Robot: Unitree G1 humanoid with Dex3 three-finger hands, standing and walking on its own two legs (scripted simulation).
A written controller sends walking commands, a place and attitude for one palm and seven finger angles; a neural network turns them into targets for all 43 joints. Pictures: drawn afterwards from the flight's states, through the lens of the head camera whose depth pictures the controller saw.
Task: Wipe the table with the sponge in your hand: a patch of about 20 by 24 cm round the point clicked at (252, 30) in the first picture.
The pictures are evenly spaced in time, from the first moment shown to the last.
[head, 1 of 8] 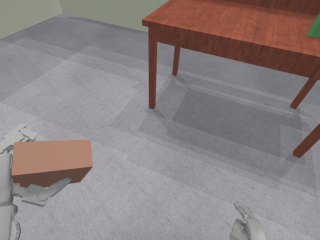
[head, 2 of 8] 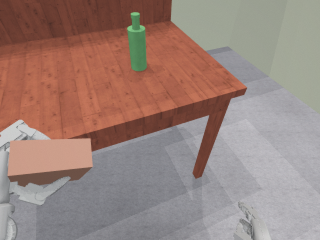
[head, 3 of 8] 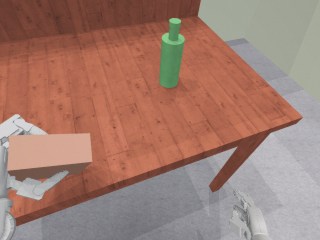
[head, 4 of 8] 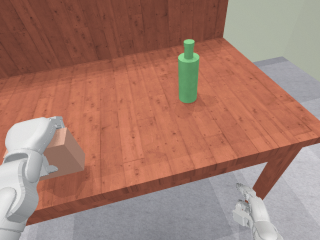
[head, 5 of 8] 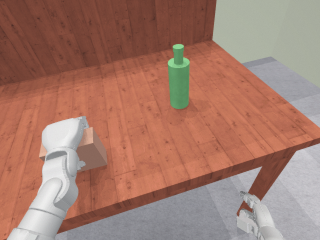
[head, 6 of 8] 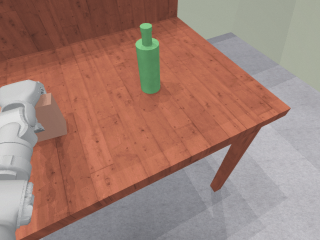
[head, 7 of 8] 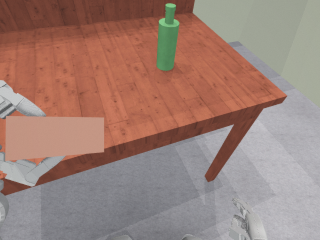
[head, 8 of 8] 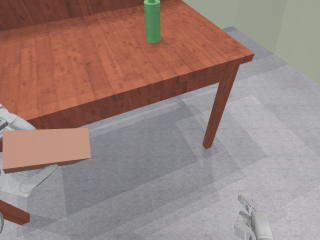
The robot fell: no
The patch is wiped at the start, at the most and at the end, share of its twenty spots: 0.00 1.00 1.00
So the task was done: yes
